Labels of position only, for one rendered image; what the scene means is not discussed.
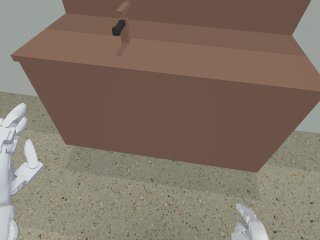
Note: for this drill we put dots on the tap lever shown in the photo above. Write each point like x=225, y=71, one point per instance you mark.
x=116, y=30

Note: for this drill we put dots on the counter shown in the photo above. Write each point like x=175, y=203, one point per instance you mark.
x=221, y=83

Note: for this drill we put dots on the right robot hand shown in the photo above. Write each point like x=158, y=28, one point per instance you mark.
x=255, y=230

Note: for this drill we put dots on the left robot forearm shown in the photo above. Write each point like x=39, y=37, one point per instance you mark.
x=9, y=228

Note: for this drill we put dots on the left robot hand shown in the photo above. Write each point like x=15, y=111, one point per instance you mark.
x=10, y=130

